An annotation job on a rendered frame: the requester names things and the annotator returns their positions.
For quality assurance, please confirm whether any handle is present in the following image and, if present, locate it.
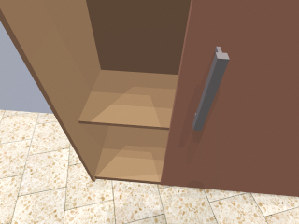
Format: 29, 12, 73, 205
192, 47, 230, 131

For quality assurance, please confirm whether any wardrobe door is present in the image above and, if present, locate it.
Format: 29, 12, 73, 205
160, 0, 299, 197

